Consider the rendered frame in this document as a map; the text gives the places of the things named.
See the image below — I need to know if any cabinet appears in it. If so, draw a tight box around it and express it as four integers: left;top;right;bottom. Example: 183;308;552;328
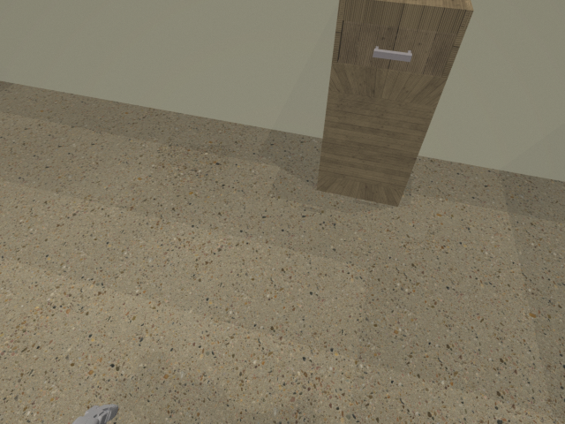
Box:
317;0;473;207

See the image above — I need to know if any handle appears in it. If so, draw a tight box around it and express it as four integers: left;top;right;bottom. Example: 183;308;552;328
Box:
373;46;412;62

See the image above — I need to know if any drawer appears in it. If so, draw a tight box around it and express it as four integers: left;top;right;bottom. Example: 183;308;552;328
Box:
338;21;456;76

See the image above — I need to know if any left robot hand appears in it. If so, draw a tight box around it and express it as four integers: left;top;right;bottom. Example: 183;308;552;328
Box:
72;404;118;424

